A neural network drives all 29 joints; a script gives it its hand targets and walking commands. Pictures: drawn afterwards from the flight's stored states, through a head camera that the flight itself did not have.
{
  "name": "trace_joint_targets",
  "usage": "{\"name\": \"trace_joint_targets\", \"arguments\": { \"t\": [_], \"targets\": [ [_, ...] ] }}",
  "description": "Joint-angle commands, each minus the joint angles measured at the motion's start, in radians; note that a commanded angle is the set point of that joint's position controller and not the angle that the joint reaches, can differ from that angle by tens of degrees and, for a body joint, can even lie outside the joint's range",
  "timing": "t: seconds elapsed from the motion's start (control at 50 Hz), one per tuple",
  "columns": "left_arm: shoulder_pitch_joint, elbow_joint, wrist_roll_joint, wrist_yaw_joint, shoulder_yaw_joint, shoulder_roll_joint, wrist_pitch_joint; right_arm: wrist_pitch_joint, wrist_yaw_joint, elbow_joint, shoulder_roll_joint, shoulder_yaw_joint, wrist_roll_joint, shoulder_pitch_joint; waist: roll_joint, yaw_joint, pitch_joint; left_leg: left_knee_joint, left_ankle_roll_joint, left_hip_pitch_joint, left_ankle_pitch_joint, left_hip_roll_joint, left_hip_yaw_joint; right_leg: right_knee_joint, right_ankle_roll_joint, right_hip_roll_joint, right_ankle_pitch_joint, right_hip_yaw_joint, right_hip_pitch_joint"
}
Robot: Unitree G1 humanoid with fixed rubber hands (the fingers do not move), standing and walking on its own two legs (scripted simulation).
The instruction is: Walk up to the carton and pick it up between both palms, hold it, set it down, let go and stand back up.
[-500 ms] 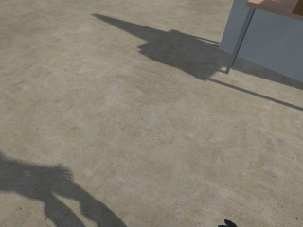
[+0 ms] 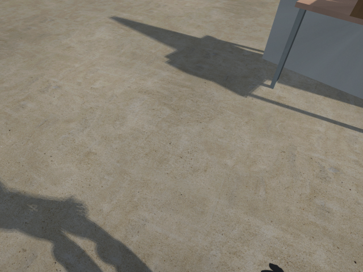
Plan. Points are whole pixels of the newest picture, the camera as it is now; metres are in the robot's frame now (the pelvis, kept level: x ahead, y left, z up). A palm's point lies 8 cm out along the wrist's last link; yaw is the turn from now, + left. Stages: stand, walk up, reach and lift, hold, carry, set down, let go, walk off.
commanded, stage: stand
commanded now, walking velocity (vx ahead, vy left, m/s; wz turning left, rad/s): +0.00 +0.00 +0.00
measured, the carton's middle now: out of the picture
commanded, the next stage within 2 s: walk up in 0.54 s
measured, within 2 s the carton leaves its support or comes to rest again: neither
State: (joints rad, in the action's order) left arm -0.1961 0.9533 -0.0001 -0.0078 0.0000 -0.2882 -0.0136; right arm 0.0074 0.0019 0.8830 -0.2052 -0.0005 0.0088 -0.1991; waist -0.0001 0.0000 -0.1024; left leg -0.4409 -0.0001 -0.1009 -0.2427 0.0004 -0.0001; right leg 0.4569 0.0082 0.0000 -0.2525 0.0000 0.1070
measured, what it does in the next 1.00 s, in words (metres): lifts its right foot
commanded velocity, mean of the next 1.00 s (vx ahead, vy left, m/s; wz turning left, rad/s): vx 0.00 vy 0.00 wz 0.00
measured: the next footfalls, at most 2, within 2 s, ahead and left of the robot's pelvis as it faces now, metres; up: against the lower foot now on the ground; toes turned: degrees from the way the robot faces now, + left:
right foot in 1.08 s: +0.15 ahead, -0.20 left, +0.00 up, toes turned -15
left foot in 1.68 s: +0.40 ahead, -0.10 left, +0.00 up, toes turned -17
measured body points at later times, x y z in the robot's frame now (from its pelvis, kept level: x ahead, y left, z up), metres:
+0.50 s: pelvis +0.00 +0.00 +0.00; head +0.01 +0.00 +0.45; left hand +0.08 +0.27 -0.13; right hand +0.10 -0.24 -0.13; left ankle +0.00 +0.12 -0.74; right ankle +0.00 -0.11 -0.74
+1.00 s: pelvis +0.02 -0.04 -0.01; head +0.03 -0.07 +0.44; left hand +0.14 +0.26 -0.11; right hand +0.07 -0.32 -0.15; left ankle +0.00 +0.12 -0.74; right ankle +0.09 -0.16 -0.71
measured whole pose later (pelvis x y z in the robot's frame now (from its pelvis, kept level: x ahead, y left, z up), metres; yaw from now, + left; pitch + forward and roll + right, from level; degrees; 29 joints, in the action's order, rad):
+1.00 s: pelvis +0.02 -0.04 -0.01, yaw -11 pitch -3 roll +4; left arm -0.21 0.96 0.00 -0.15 -0.04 -0.39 0.03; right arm 0.06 0.00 0.89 -0.27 -0.07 0.01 -0.20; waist 0.00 0.00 -0.08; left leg -0.44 0.00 -0.07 -0.31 0.05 0.18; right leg 0.85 0.01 0.06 -0.32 0.02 0.48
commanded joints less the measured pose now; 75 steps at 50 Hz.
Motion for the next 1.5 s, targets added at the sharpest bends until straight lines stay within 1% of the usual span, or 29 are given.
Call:
{"name": "trace_joint_targets", "arguments": {
  "t": [0.0, 0.26, 0.3, 0.5, 0.62, 0.7, 0.72, 0.74, 0.76, 0.78, 0.8, 0.82, 0.84, 0.86, 0.9, 0.96, 1.0, 1.02, 1.04, 1.06, 1.08, 1.1, 1.12, 1.16, 1.18, 1.22, 1.38, 1.44, 1.48],
  "targets": [
    [0.086, 0.003, -0.006, 0.013, -0.059, -0.250, -0.037, 0.038, 0.017, 0.027, -0.305, -0.067, 0.000, 0.072, 0.065, -0.003, 0.061, 0.144, -0.032, -0.014, 0.188, 0.123, -0.106, -0.156, 0.032, 0.135, 0.235, 0.133, 0.007],
    [0.097, 0.001, -0.007, 0.014, -0.058, -0.245, -0.036, 0.040, 0.017, 0.026, -0.304, -0.068, -0.001, 0.073, 0.053, 0.000, 0.080, 0.141, -0.029, 0.004, 0.230, 0.124, -0.103, -0.144, 0.031, 0.134, 0.274, 0.121, -0.002],
    [0.085, 0.002, -0.004, 0.014, -0.058, -0.240, -0.037, 0.038, 0.019, 0.027, -0.307, -0.067, 0.000, 0.064, 0.077, -0.003, 0.074, 0.142, -0.030, -0.003, 0.233, 0.124, -0.105, -0.143, 0.030, 0.134, 0.269, 0.123, -0.005],
    [0.096, -0.001, -0.007, 0.014, -0.056, -0.241, -0.035, 0.039, 0.019, 0.025, -0.301, -0.066, -0.002, 0.074, 0.072, -0.001, 0.080, 0.139, -0.029, -0.002, 0.242, 0.123, -0.101, -0.140, 0.031, 0.137, 0.290, 0.122, -0.013],
    [0.091, 0.005, -0.008, 0.013, -0.056, -0.244, -0.035, 0.036, 0.020, 0.029, -0.301, -0.064, -0.002, 0.071, 0.071, -0.002, 0.053, 0.155, -0.031, -0.019, 0.176, 0.124, -0.109, -0.156, 0.031, 0.133, 0.217, 0.126, 0.008],
    [0.089, 0.004, -0.006, 0.014, -0.056, -0.247, -0.034, 0.040, 0.017, 0.024, -0.301, -0.065, -0.001, 0.077, 0.077, -0.002, 0.064, 0.146, -0.028, -0.010, 0.206, 0.123, -0.103, -0.154, 0.032, 0.136, 0.252, 0.127, -0.003],
    [0.054, -0.145, -0.039, -0.045, -0.127, -0.329, -0.012, 0.065, 0.012, -0.067, -0.476, -0.171, 0.038, 0.055, 0.054, 0.029, 0.107, 0.058, -0.104, 0.158, -0.214, 0.153, -0.089, 0.002, 0.063, 0.064, -0.090, 0.148, 0.271],
    [0.149, -0.172, -0.044, -0.068, -0.121, -0.303, 0.000, 0.073, 0.016, -0.030, -0.519, -0.193, 0.043, -0.049, 0.138, 0.092, 0.049, 0.193, -0.180, 0.287, -0.433, 0.292, -0.226, 0.190, 0.033, 0.040, -0.220, 0.071, 0.563],
    [0.190, -0.198, -0.054, -0.078, -0.120, -0.280, 0.013, 0.080, 0.021, -0.040, -0.531, -0.209, 0.041, -0.062, 0.197, 0.111, 0.013, 0.312, -0.249, 0.254, -0.417, 0.458, -0.340, 0.461, 0.000, 0.058, -0.192, 0.020, 0.670],
    [0.179, -0.210, -0.059, -0.086, -0.119, -0.294, 0.017, 0.085, 0.021, -0.068, -0.521, -0.204, 0.038, -0.034, 0.114, 0.088, 0.024, 0.321, -0.256, 0.202, -0.348, 0.513, -0.335, 0.505, -0.011, 0.116, -0.173, 0.040, 0.654],
    [0.162, -0.202, -0.054, -0.094, -0.122, -0.306, 0.013, 0.090, 0.021, -0.074, -0.509, -0.202, 0.041, -0.025, 0.057, 0.072, 0.036, 0.320, -0.246, 0.166, -0.318, 0.499, -0.320, 0.510, -0.015, 0.142, -0.157, 0.062, 0.627],
    [0.158, -0.198, -0.051, -0.103, -0.128, -0.313, 0.010, 0.095, 0.021, -0.073, -0.498, -0.199, 0.044, -0.007, 0.038, 0.058, 0.035, 0.314, -0.234, 0.140, -0.308, 0.474, -0.282, 0.503, -0.021, 0.165, -0.146, 0.083, 0.612],
    [0.141, -0.197, -0.049, -0.114, -0.133, -0.317, 0.010, 0.097, 0.020, -0.078, -0.485, -0.196, 0.046, 0.015, 0.054, 0.043, 0.035, 0.316, -0.225, 0.110, -0.303, 0.444, -0.226, 0.485, -0.028, 0.175, -0.139, 0.092, 0.583],
    [0.137, -0.197, -0.048, -0.126, -0.139, -0.317, 0.012, 0.096, 0.016, -0.081, -0.491, -0.197, 0.046, 0.027, 0.098, 0.043, 0.038, 0.320, -0.226, 0.101, -0.324, 0.442, -0.196, 0.457, -0.035, 0.179, -0.145, 0.090, 0.575],
    [0.139, -0.202, -0.045, -0.141, -0.147, -0.320, 0.017, 0.098, 0.009, -0.085, -0.501, -0.194, 0.043, 0.048, 0.126, 0.037, 0.023, 0.316, -0.227, 0.058, -0.332, 0.444, -0.139, 0.415, -0.039, 0.188, -0.129, 0.074, 0.553],
    [0.083, -0.177, -0.044, -0.146, -0.150, -0.312, 0.015, 0.107, 0.000, -0.092, -0.510, -0.195, 0.042, 0.123, 0.149, -0.015, 0.059, 0.243, -0.197, -0.023, -0.283, 0.424, -0.028, 0.319, -0.015, 0.191, -0.084, 0.050, 0.396],
    [-0.042, -0.123, -0.039, -0.138, -0.160, -0.311, 0.008, 0.106, -0.006, -0.095, -0.497, -0.192, 0.044, 0.195, 0.145, -0.084, 0.084, 0.133, -0.159, -0.142, -0.300, 0.357, 0.098, 0.252, 0.004, 0.152, -0.025, -0.024, 0.183],
    [-0.157, -0.077, -0.040, -0.129, -0.173, -0.328, 0.004, 0.099, -0.010, -0.095, -0.477, -0.186, 0.047, 0.204, 0.074, -0.134, 0.136, -0.048, -0.136, -0.212, -0.279, 0.282, 0.165, 0.190, 0.020, 0.113, -0.010, -0.022, 0.011],
    [-0.309, -0.022, -0.043, -0.111, -0.198, -0.379, -0.004, 0.090, -0.015, -0.097, -0.406, -0.165, 0.052, 0.192, -0.126, -0.195, 0.168, -0.418, -0.100, -0.301, -0.177, 0.152, 0.206, 0.121, 0.049, 0.037, -0.110, 0.068, -0.126],
    [-0.335, -0.033, -0.047, -0.087, -0.213, -0.442, -0.008, 0.078, -0.026, -0.110, -0.313, -0.132, 0.036, 0.156, -0.381, -0.200, 0.098, -0.679, -0.049, -0.482, -0.342, -0.007, 0.206, -0.113, 0.077, 0.124, -0.365, 0.346, -0.095],
    [-0.235, -0.080, -0.046, -0.077, -0.197, -0.471, -0.013, 0.069, -0.029, -0.135, -0.324, -0.120, 0.021, 0.132, -0.391, -0.120, 0.056, -0.790, -0.012, -0.621, -0.375, -0.083, 0.079, -0.359, 0.144, 0.255, -0.531, 0.802, -0.047],
    [-0.113, -0.105, -0.018, -0.071, -0.192, -0.481, -0.010, 0.064, -0.028, -0.118, -0.413, -0.131, 0.018, 0.106, -0.215, -0.064, 0.059, -0.839, -0.018, -0.567, -0.289, -0.013, -0.040, -0.462, 0.143, 0.295, -0.663, 0.936, 0.029],
    [-0.037, -0.118, -0.011, -0.061, -0.190, -0.466, -0.013, 0.061, -0.030, -0.089, -0.434, -0.133, 0.013, 0.071, -0.133, -0.026, 0.032, -0.846, -0.037, -0.539, -0.226, 0.022, -0.065, -0.448, 0.100, 0.275, -0.649, 0.872, 0.071],
    [0.005, -0.116, -0.023, -0.049, -0.180, -0.413, -0.026, 0.053, -0.034, -0.052, -0.427, -0.136, 0.000, 0.035, -0.060, -0.007, 0.051, -0.782, -0.045, -0.473, -0.107, 0.078, -0.054, -0.344, 0.017, 0.209, -0.428, 0.610, 0.100],
    [-0.001, -0.112, -0.022, -0.049, -0.177, -0.396, -0.030, 0.046, -0.035, -0.043, -0.424, -0.139, 0.000, 0.025, -0.048, -0.008, 0.058, -0.745, -0.039, -0.449, -0.093, 0.085, -0.049, -0.321, -0.009, 0.183, -0.367, 0.533, 0.112],
    [-0.017, -0.114, -0.026, -0.052, -0.175, -0.387, -0.038, 0.036, -0.037, -0.044, -0.429, -0.148, 0.005, 0.043, -0.030, -0.018, 0.068, -0.685, -0.024, -0.436, -0.066, 0.095, -0.055, -0.328, -0.018, 0.159, -0.366, 0.489, 0.098],
    [-0.083, -0.098, -0.028, -0.049, -0.166, -0.353, -0.059, 0.042, -0.026, -0.059, -0.433, -0.147, 0.014, 0.143, 0.092, -0.045, -0.007, -0.550, -0.003, -0.574, -0.018, 0.095, -0.088, -0.353, 0.023, 0.181, -0.341, 0.519, 0.019],
    [-0.118, -0.086, -0.034, -0.047, -0.164, -0.343, -0.063, 0.049, -0.021, -0.074, -0.427, -0.146, 0.014, 0.180, 0.102, -0.063, -0.004, -0.478, -0.002, -0.612, -0.030, 0.082, -0.083, -0.329, 0.020, 0.174, -0.183, 0.509, -0.078],
    [-0.125, -0.087, -0.034, -0.045, -0.161, -0.332, -0.066, 0.058, -0.016, -0.087, -0.425, -0.146, 0.008, 0.198, 0.090, -0.064, -0.005, -0.413, -0.002, -0.622, -0.042, 0.071, -0.074, -0.296, 0.033, 0.172, 0.006, 0.486, -0.136]
  ]
}}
